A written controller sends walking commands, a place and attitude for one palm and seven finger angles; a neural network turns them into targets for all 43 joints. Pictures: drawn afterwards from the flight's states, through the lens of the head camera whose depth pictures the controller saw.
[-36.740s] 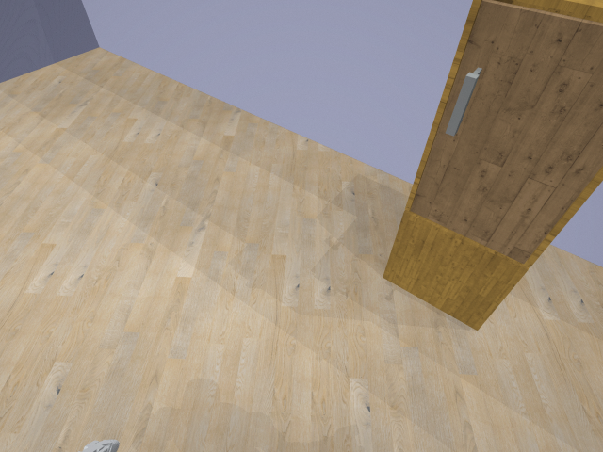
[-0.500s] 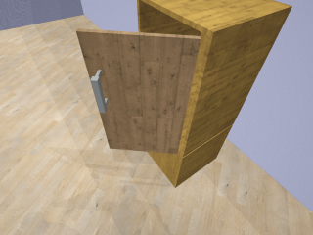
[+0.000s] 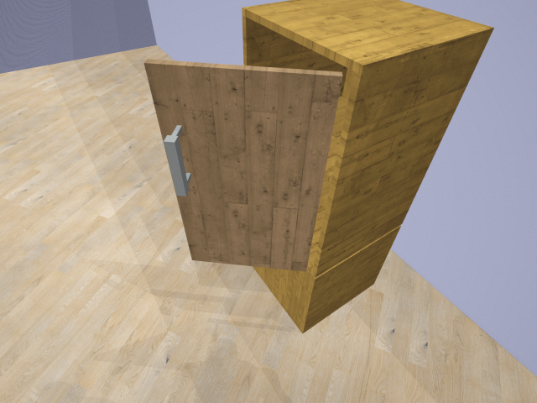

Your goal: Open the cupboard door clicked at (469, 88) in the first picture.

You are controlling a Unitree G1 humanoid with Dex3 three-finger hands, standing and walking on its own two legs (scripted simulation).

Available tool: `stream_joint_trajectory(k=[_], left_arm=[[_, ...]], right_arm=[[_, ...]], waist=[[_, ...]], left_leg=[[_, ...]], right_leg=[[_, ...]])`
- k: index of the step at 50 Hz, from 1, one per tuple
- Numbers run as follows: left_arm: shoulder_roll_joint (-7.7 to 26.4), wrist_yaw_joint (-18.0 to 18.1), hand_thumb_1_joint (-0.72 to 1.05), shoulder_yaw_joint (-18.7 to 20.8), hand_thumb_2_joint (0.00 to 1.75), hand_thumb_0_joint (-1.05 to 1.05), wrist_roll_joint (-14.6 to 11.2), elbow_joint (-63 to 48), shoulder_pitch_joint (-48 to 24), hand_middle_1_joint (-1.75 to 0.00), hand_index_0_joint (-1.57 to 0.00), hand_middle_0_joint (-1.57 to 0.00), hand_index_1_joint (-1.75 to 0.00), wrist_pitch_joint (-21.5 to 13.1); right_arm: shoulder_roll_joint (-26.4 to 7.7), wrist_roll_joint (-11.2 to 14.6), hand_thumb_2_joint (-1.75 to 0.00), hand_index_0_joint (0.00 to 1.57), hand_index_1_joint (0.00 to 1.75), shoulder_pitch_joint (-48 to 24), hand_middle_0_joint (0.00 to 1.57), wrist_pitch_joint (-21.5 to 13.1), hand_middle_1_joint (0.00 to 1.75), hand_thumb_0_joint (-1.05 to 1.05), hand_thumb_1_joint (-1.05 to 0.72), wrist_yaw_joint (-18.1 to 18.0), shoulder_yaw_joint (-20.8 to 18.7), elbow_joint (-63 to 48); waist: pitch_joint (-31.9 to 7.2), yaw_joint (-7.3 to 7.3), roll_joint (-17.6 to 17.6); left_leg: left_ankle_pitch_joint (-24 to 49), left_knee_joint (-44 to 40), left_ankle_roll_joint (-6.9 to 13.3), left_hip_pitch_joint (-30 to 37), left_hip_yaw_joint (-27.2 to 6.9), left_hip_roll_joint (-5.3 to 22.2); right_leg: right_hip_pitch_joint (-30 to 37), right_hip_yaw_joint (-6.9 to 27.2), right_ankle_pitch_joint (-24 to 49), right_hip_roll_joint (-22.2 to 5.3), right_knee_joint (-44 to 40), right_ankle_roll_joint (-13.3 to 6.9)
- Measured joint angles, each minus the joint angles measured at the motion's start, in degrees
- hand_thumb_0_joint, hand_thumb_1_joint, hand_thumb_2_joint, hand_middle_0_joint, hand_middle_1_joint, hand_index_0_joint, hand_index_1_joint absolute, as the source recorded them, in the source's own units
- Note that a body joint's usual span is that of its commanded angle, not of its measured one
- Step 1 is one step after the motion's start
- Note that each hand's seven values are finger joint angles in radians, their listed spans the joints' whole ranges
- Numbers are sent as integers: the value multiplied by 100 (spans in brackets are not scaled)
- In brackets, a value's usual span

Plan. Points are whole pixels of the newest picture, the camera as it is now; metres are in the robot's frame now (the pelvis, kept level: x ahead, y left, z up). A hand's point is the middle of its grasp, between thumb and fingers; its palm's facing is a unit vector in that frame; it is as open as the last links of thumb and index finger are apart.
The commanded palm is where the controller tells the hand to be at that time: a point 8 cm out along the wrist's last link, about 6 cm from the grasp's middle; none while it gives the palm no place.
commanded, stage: look again from close up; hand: left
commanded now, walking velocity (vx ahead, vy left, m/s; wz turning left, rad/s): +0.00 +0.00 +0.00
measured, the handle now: (180, 161) +0.56 +0.22 +0.06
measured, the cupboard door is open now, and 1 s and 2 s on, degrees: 50 50 50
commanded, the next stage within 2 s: raise the hand with hooked fingers in 0.20 s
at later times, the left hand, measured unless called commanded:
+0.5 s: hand (102, 375) +0.17 +0.25 -0.02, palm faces +0.22 -0.97 -0.08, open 7.6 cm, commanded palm +0.10 +0.29 -0.05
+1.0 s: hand (105, 360) +0.19 +0.25 -0.01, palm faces -0.03 -1.00 -0.07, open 10.2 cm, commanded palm +0.16 +0.31 +0.00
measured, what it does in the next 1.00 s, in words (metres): lowers itself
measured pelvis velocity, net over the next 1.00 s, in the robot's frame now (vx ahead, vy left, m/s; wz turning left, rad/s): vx -0.01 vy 0.01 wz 0.05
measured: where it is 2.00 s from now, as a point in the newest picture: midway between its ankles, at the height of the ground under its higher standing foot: outside the picture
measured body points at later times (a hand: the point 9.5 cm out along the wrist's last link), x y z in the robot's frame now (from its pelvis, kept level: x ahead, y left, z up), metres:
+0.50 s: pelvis -0.02 +0.02 -0.02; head -0.01 +0.02 +0.43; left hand +0.15 +0.30 -0.01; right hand +0.11 -0.22 -0.11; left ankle -0.03 +0.10 -0.74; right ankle +0.04 -0.09 -0.74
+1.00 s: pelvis -0.01 +0.01 -0.07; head +0.06 +0.03 +0.38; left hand +0.18 +0.30 -0.01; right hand +0.20 -0.20 -0.14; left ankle -0.03 +0.10 -0.74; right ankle +0.04 -0.09 -0.74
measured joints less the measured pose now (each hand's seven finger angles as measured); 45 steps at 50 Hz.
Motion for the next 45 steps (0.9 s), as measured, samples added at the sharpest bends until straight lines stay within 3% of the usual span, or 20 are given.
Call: stream_joint_trajectory(k=[8,16,17,18,21,23,28,30,32,35,39,45], left_arm=[[258,-45,91,-13,90,0,-11,-72,-421,-30,-20,-20,-30,8],[265,-10,91,-72,90,0,-8,-5,-481,-30,-20,-20,-30,25],[192,-77,91,231,90,0,-200,-736,-249,-30,-21,-20,-30,292],[131,-127,91,477,90,1,-341,-1639,33,-30,-21,-20,-30,283],[0,-210,89,753,89,1,-891,-3570,560,-31,-21,-20,-31,-347],[-28,-476,87,915,88,1,-1176,-4035,530,-32,-21,-20,-33,-1060],[79,-1820,79,1259,85,0,-1731,-4209,344,-38,-21,-21,-38,-3005],[145,-2516,75,1326,83,0,-1892,-4151,303,-40,-21,-21,-40,-3450],[212,-3051,70,1368,82,0,-2067,-4186,319,-43,-22,-21,-43,-3417],[225,-3315,64,1399,79,0,-2256,-4528,453,-47,-22,-22,-47,-2879],[187,-2971,54,1393,75,1,-2136,-5440,735,-53,-23,-23,-53,-2281],[370,-2717,40,1491,69,1,-1962,-6081,748,-62,-24,-24,-62,-1946]], right_arm=[[-169,-17,-90,20,30,-212,20,6,30,1,-91,66,79,24],[-140,-1,-90,20,30,-233,20,26,30,1,-91,108,151,141],[-112,72,-90,20,30,-141,20,-12,30,1,-91,78,142,-87],[-75,123,-90,20,30,16,20,-204,30,1,-91,-6,143,-362],[-14,219,-90,20,30,272,20,-930,30,1,-91,-126,137,-1016],[10,203,-90,20,30,225,20,-1259,30,1,-91,-96,132,-1386],[34,160,-90,20,30,-136,20,-1781,30,1,-90,109,101,-2225],[-47,176,-90,20,30,-282,20,-1895,30,1,-90,163,85,-2512],[-150,231,-90,20,30,-408,20,-1902,30,1,-90,152,85,-2758],[-253,282,-90,20,30,-537,20,-1824,30,1,-90,55,72,-3000],[-194,263,-90,20,30,-573,20,-1675,30,1,-90,-20,47,-3064],[59,263,-90,20,30,-491,20,-1431,30,1,-90,-67,184,-2946]], waist=[[40,8,-32],[123,11,-26],[179,7,-43],[213,46,-76],[151,-3,-41],[21,-89,9],[-431,-63,-114],[-550,0,-156],[-616,77,-181],[-586,199,-164],[-519,293,-82],[-518,240,34]], left_leg=[[221,-292,53,106,28,-69],[336,-440,123,109,85,-148],[315,-382,129,75,101,-164],[304,-352,134,51,117,-199],[224,-91,140,-227,55,-294],[76,338,149,-716,-2,-323],[-561,1940,173,-2383,72,-301],[-872,2627,211,-2966,82,-266],[-1162,3163,191,-3368,68,-229],[-1441,3676,196,-3636,-7,-165],[-1586,3828,144,-3644,-195,-90],[-1476,3564,77,-3568,-389,-41]], right_leg=[[119,33,244,-48,-316,69],[100,93,369,-115,-441,157],[45,111,344,-136,-347,162],[-24,129,293,-175,-226,150],[-313,82,94,-297,147,140],[-762,81,-122,-323,544,142],[-2428,279,-622,-272,2044,102],[-3004,293,-855,-253,2679,112],[-3405,277,-1076,-236,3177,121],[-3625,192,-1351,-194,3596,99],[-3517,2,-1448,-131,3586,37],[-3312,-181,-1330,-73,3170,38]])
